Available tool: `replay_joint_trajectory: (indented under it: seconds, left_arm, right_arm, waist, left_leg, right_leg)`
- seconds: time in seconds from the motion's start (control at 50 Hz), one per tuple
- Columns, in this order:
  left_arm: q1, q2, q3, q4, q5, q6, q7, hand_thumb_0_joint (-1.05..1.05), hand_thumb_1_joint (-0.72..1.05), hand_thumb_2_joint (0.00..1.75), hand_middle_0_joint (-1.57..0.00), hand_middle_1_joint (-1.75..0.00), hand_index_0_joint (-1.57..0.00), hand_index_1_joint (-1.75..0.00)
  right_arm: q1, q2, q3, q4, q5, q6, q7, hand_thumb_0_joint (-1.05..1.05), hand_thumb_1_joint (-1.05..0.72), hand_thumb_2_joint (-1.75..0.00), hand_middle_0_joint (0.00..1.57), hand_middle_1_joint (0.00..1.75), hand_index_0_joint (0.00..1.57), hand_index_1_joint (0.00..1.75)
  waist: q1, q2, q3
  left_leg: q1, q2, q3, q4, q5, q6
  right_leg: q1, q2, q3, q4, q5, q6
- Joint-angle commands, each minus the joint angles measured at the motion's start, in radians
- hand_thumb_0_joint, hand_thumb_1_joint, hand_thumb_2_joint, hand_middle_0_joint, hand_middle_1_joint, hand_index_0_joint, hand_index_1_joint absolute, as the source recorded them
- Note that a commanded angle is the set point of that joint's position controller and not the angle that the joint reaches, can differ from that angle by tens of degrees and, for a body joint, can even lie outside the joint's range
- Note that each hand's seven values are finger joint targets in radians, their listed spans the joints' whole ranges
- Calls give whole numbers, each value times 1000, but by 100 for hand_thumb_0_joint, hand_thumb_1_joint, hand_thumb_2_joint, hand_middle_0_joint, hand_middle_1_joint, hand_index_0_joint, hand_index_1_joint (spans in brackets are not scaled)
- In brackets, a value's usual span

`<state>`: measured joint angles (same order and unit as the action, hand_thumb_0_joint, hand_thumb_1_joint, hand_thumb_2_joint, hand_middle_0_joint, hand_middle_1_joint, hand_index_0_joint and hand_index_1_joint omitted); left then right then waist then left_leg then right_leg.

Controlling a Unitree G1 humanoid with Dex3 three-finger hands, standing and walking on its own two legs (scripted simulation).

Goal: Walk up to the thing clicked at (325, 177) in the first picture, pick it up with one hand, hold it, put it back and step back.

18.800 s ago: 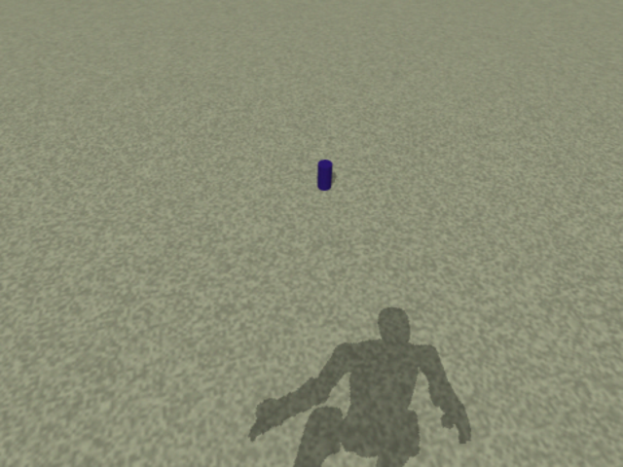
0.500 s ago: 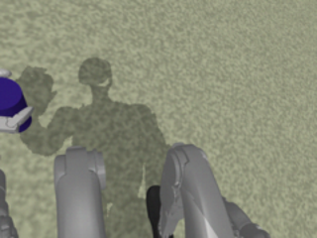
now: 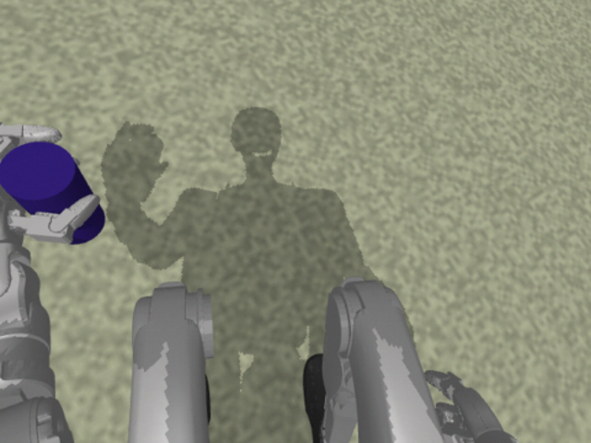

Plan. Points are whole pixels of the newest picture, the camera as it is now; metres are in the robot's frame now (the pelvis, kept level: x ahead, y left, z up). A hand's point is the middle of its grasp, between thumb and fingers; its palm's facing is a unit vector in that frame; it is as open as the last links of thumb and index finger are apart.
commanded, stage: settle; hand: left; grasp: from the side
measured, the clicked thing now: (60, 198) +0.42 +0.30 -0.07
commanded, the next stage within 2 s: lift in 0.56 s
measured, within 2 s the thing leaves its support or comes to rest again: neither
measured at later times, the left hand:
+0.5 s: hand (44, 177) +0.42 +0.29 +0.00, palm faces +0.29 -0.96 -0.04, open 9.9 cm
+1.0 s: hand (33, 161) +0.42 +0.28 +0.04, palm faces +0.27 -0.96 -0.04, open 9.9 cm
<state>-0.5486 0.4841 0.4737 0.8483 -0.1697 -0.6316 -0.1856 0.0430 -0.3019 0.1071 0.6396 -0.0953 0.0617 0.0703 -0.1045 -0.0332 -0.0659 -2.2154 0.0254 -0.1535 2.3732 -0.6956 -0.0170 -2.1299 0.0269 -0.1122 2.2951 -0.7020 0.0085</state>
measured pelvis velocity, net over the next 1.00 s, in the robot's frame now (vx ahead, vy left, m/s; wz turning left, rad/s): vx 0.00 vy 0.00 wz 0.06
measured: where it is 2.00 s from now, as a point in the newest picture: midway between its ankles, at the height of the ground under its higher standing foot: (261, 442)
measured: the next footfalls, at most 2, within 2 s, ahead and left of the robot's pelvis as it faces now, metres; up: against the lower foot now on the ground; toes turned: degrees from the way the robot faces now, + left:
none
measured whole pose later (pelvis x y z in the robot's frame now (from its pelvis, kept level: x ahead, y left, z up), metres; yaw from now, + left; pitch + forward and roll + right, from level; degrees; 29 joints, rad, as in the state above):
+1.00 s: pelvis +0.00 +0.00 +0.05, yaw +3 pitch +32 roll -5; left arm -0.55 0.40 0.45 0.81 -0.15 -0.56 -0.20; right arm 0.11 -0.27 0.02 0.67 -0.05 0.04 0.04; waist -0.09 0.00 -0.16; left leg -2.09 0.02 -0.09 2.20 -0.67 -0.01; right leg -2.03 0.01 -0.06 2.16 -0.69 0.01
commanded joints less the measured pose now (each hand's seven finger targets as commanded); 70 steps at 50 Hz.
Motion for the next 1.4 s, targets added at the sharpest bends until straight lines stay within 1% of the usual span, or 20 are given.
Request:
replay_joint_trajectory:
  seconds: [0.0,0.04,0.1,0.16,0.5,0.56,0.62,0.7,0.74,0.8,0.84,0.86,0.96,1.0,1.04,1.1,1.18,1.24,1.32,1.38]
  left_arm:
    - [-268,219,32,-205,-15,-68,-6,0,19,124,-124,-134,-123,-136]
    - [-230,202,34,-155,-10,-58,-5,0,18,125,-123,-134,-123,-136]
    - [-276,237,60,-226,-5,-60,7,0,20,125,-123,-133,-122,-135]
    - [-258,178,24,-176,2,-51,9,0,24,127,-125,-135,-124,-137]
    - [-338,194,30,-190,27,-61,34,0,24,128,-123,-134,-122,-136]
    - [-318,136,-14,-125,30,-56,25,0,26,130,-123,-135,-122,-137]
    - [-347,203,33,-164,36,-64,30,0,26,129,-121,-133,-121,-135]
    - [-319,153,9,-139,32,-59,25,0,20,122,-125,-139,-128,-138]
    - [-330,202,41,-181,26,-61,19,0,20,122,-126,-139,-129,-138]
    - [-325,154,6,-196,11,-49,-7,0,19,123,-126,-140,-129,-139]
    - [-319,196,35,-213,11,-39,-9,0,18,123,-127,-140,-130,-139]
    - [-295,164,15,-206,9,-30,-14,0,19,123,-127,-140,-130,-139]
    - [-272,149,19,-290,-11,0,-3,0,15,123,-126,-140,-129,-138]
    - [-236,103,-16,-293,-21,16,-1,0,13,122,-125,-139,-129,-138]
    - [-260,138,4,-372,-19,22,6,0,18,123,-125,-139,-128,-138]
    - [-156,78,-38,-352,-18,51,10,0,17,124,-127,-141,-130,-139]
    - [-173,85,-49,-516,-26,77,28,0,22,122,-126,-140,-129,-138]
    - [-102,39,-58,-520,-37,108,57,0,21,124,-125,-140,-128,-138]
    - [-72,30,-105,-707,-31,135,78,0,18,121,-124,-138,-127,-136]
    - [45,-20,-150,-670,-20,185,98,0,21,121,-122,-137,-125,-135]
  right_arm:
    - [109,-211,-91,-41,4,-18,-18,0,-89,-90,20,30,20,30]
    - [108,-213,-93,-49,4,-18,-20,0,-89,-90,20,30,20,30]
    - [119,-206,-103,-49,8,-17,-22,0,-89,-90,20,30,20,30]
    - [115,-200,-104,-44,9,-22,-23,0,-89,-90,20,30,20,30]
    - [141,-185,-121,-31,13,-30,-29,0,-89,-90,20,30,20,30]
    - [135,-182,-120,-31,17,-31,-28,0,-89,-90,20,30,20,30]
    - [156,-185,-124,-23,15,-29,-30,0,-89,-90,20,30,20,30]
    - [155,-177,-125,-24,18,-32,-26,0,-92,-90,20,30,20,30]
    - [166,-181,-130,-19,21,-31,-27,0,-92,-90,20,30,20,30]
    - [161,-183,-138,-31,31,-35,-29,0,-92,-90,20,30,20,30]
    - [165,-182,-149,-29,36,-37,-35,0,-92,-90,20,30,20,30]
    - [164,-177,-149,-34,37,-39,-36,0,-92,-90,20,30,20,30]
    - [173,-166,-159,-49,53,-47,-46,0,-92,-90,20,30,20,30]
    - [156,-161,-160,-63,61,-53,-51,0,-92,-90,20,30,20,30]
    - [167,-161,-166,-62,67,-56,-56,0,-92,-90,20,30,20,30]
    - [152,-155,-169,-88,80,-61,-63,0,-92,-90,20,30,20,30]
    - [157,-149,-174,-102,93,-64,-75,0,-91,-90,20,30,20,30]
    - [146,-139,-173,-111,104,-73,-82,0,-91,-90,20,30,20,30]
    - [142,-126,-180,-125,111,-82,-90,0,-91,-90,20,30,20,30]
    - [139,-122,-184,-128,120,-84,-100,0,-91,-90,20,30,20,30]
  waist:
    - [4,194,-660]
    - [8,188,-649]
    - [27,211,-690]
    - [6,203,-650]
    - [10,215,-676]
    - [-11,208,-641]
    - [9,219,-668]
    - [-1,207,-676]
    - [22,206,-722]
    - [14,215,-717]
    - [33,199,-737]
    - [29,205,-739]
    - [41,160,-756]
    - [31,138,-714]
    - [45,158,-730]
    - [44,122,-694]
    - [55,181,-737]
    - [57,135,-676]
    - [73,182,-731]
    - [65,167,-692]
  left_leg:
    - [428,4,71,-282,144,40]
    - [436,5,71,-290,156,39]
    - [467,3,74,-315,138,35]
    - [459,2,73,-326,131,35]
    - [517,-6,79,-388,85,35]
    - [515,-7,77,-395,96,34]
    - [537,-6,83,-393,121,34]
    - [546,-9,82,-405,127,34]
    - [557,-11,93,-402,152,36]
    - [578,-10,92,-427,132,36]
    - [581,-11,101,-430,130,39]
    - [586,-12,105,-440,131,40]
    - [593,-12,109,-470,126,44]
    - [585,-10,107,-493,98,48]
    - [614,-10,105,-522,84,45]
    - [635,-10,94,-574,54,45]
    - [755,-8,80,-643,92,38]
    - [780,-4,73,-690,86,39]
    - [894,-4,78,-755,129,36]
    - [977,-2,68,-819,160,32]
  right_leg:
    - [359,22,-10,-252,204,-39]
    - [359,20,-12,-257,209,-39]
    - [359,20,-11,-266,184,-44]
    - [339,17,-11,-270,178,-45]
    - [339,11,-2,-314,131,-49]
    - [315,8,-1,-313,138,-51]
    - [335,10,3,-321,157,-51]
    - [349,7,2,-323,159,-51]
    - [382,8,11,-327,179,-50]
    - [373,6,13,-343,162,-52]
    - [390,6,23,-363,158,-51]
    - [412,4,26,-374,162,-49]
    - [480,2,46,-434,155,-44]
    - [473,2,49,-468,129,-43]
    - [488,1,52,-488,118,-45]
    - [506,-1,53,-532,87,-45]
    - [543,-4,51,-563,132,-51]
    - [579,-5,55,-619,130,-46]
    - [668,-8,70,-682,167,-47]
    - [707,-9,68,-738,196,-45]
